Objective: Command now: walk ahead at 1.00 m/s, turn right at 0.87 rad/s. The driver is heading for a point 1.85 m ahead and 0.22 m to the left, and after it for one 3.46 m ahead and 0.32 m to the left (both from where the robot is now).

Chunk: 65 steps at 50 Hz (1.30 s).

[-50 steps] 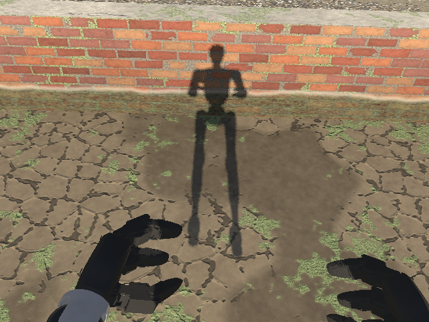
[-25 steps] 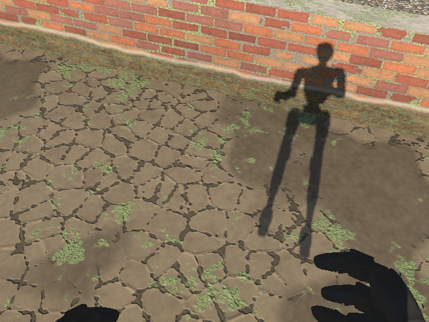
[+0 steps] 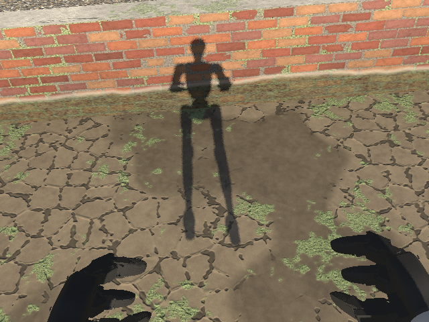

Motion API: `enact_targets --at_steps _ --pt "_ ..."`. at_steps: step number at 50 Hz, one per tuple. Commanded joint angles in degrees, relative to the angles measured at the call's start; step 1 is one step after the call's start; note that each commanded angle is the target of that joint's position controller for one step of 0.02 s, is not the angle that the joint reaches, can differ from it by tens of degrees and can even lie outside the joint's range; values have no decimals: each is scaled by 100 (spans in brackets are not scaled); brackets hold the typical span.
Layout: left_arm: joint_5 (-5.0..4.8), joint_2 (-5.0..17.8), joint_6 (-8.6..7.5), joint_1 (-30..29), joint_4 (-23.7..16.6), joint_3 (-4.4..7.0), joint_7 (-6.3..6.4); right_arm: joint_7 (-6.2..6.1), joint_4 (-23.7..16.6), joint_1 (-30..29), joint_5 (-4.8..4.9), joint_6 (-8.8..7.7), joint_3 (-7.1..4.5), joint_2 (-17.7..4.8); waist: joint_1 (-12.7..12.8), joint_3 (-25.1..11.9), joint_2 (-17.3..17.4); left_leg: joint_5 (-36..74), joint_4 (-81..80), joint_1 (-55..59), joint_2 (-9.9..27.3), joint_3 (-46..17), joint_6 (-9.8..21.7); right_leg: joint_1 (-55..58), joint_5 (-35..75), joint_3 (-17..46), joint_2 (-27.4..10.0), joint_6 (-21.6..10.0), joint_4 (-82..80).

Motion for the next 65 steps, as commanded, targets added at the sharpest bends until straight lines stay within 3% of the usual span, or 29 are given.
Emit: enact_targets --at_steps 1,4,5,7,8,10,12,18,23,24,26,27,29,32,40,42,43,44,45,47,49,53,54,56,57,58,60,65 --pt "-52 624 -63 -595 -648 261 -6 -77 -559 -749 -12 -142 -250 -436 96 -664 -299 1168 -50 1584 535 -484 22 -1173 879 781 -546 -236 -727" --pt "-102 631 -39 -616 -706 289 -12 -105 -455 -614 -19 -130 -332 -479 107 -733 -449 1060 -12 1776 532 -300 48 -1270 1375 935 -488 -309 -606" --pt "-175 662 -44 -640 -756 320 -38 -124 -432 -662 -19 -136 -356 -503 125 -719 -380 993 0 1830 518 -249 37 -1310 1503 994 -469 -295 -588" --pt "-207 680 -34 -604 -767 360 -53 -153 -377 -636 -21 -128 -401 -512 154 -702 -427 895 37 1926 506 -120 47 -1390 1832 1064 -397 -332 -534" --pt "-281 702 -50 -600 -762 370 -44 -150 -338 -584 -61 -93 -421 -483 145 -817 -520 937 72 2033 529 -92 108 -1422 2179 1102 -374 -351 -480" --pt "-175 464 -113 -769 -829 224 -48 -101 -353 -581 -84 -104 -324 -279 126 -964 -626 683 0 2004 526 -67 52 -1239 1973 1187 -438 -300 -732" --pt "-130 293 -186 -1031 -871 94 -108 -59 -415 -643 -56 -148 -230 -170 114 -858 -749 346 -171 1894 539 -115 -36 -1155 1334 1290 -488 -214 -1053" --pt "-11 225 -357 -1396 -847 -56 -235 -101 -453 -505 32 -37 -78 -357 113 -662 -517 307 -706 1424 753 -398 46 -749 623 960 -520 23 -1085" --pt "150 169 -479 -1417 -796 -125 -294 -85 -417 -505 151 50 -6 -454 208 -682 -258 326 -837 995 666 -893 149 -329 706 558 -648 51 -951" --pt "189 177 -459 -1299 -726 -142 -308 -86 -445 -481 106 93 34 -393 196 -711 -224 568 -781 1116 657 -910 166 -379 877 580 -661 56 -1006" --pt "94 223 -408 -1075 -484 -109 -299 -60 -301 -169 115 145 29 -364 26 -794 -213 624 -805 1300 640 -954 205 -268 1050 651 -723 13 -1221" --pt "26 241 -384 -901 -320 -64 -282 -45 -155 80 182 167 -39 -478 -29 -728 -241 401 -878 1338 617 -982 261 -236 877 646 -716 -57 -1337" --pt "-70 283 -316 -676 -73 32 -275 -24 39 332 264 233 -132 -607 -94 -385 -276 65 -993 1318 570 -1021 362 -343 433 585 -655 -153 -1571" --pt "-126 269 -251 -482 191 146 -257 -22 195 484 286 302 -215 -577 -151 -61 -236 88 -1042 1308 496 -1034 450 -430 410 463 -579 -216 -1764" --pt "-139 337 -126 203 763 338 -114 -15 571 839 296 383 -317 -400 -139 -400 -119 1179 -957 1626 343 -1044 589 162 1541 221 -521 -290 -1753" --pt "-98 392 -72 349 826 377 -41 -9 687 916 278 346 -319 -377 -109 -404 -94 1365 -1000 1654 278 -1019 625 241 1790 183 -527 -278 -1762" --pt "-74 339 25 548 933 376 68 -76 822 1093 315 349 -347 -453 -51 -294 130 1708 -1006 1751 219 -1006 657 179 2130 158 -530 -247 -1839" --pt "-7 334 52 816 976 376 101 -57 829 1050 338 375 -308 -398 70 -226 119 2257 -1006 1691 254 -1054 712 300 2624 124 -591 -242 -1811" --pt "-27 530 63 832 949 419 144 -53 825 1139 398 395 -337 -539 60 -337 72 3339 -966 1761 334 -1101 699 447 3592 152 -637 -165 -1650" --pt "-12 505 53 957 954 397 158 -7 975 1538 298 373 -322 -497 16 -867 -18 4435 -846 2223 450 -1085 742 619 4189 144 -656 -113 -1500" --pt "-14 405 64 1021 997 373 178 -33 1047 1628 304 422 -316 -448 17 -944 -61 4246 -952 2325 437 -1065 718 638 3864 133 -636 -95 -1634" --pt "-3 339 123 1063 961 362 197 -66 1153 1705 340 493 -347 -487 61 -636 -172 3127 -1259 2093 364 -1122 620 642 3493 133 -657 -86 -1956" --pt "-4 370 167 1255 1072 400 249 -129 1210 1567 392 539 -370 -512 161 -579 -207 2526 -1323 1973 241 -1098 578 720 3163 52 -617 -70 -1990" --pt "-64 405 200 1271 1118 438 279 -169 1209 1516 392 554 -370 -456 134 -292 -322 2006 -1467 1810 201 -1052 500 512 2734 81 -589 -115 -2092" --pt "-25 207 231 1428 1264 424 291 -197 1341 1591 321 548 -360 -301 135 -198 -328 1066 -1519 1758 126 -1011 506 431 1831 39 -515 -199 -2191" --pt "-41 179 245 1417 1262 427 295 -202 1356 1582 330 545 -369 -298 118 77 -317 767 -1596 1599 121 -1009 487 257 1564 61 -501 -238 -2272" --pt "-99 318 261 1303 1360 500 368 -256 1482 1723 348 510 -447 -357 -20 264 -392 577 -1579 1612 63 -947 453 47 1329 70 -419 -221 -2339" --pt "-124 260 289 1438 1519 550 479 -307 1643 1826 380 409 -501 -321 -3 212 -197 959 -1504 1605 65 -903 453 180 1710 72 -387 -215 -2334"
